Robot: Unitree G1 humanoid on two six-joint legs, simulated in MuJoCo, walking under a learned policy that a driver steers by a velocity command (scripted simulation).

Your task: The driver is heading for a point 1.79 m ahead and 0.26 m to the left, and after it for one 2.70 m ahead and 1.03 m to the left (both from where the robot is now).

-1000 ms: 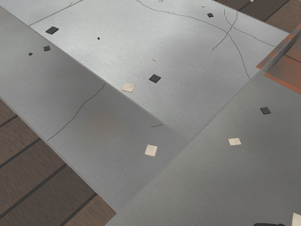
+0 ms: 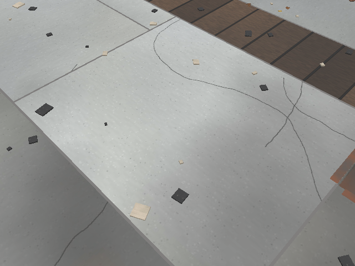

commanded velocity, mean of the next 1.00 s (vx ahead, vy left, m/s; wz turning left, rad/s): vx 0.21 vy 0.00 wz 0.32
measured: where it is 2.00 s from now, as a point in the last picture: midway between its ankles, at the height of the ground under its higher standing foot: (176, 196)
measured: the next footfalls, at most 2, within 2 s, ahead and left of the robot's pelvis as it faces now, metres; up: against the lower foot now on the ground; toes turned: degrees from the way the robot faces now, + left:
left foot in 0.16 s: +0.27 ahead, +0.14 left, +0.00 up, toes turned +8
right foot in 0.64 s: +0.43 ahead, -0.04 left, +0.00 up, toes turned +20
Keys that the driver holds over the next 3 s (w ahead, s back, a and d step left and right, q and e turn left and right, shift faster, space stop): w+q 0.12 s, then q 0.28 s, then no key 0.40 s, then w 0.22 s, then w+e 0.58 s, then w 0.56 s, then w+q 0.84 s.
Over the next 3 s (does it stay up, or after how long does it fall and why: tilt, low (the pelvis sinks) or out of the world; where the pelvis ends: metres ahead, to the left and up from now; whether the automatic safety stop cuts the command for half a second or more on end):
stays up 1.32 0.15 -0.01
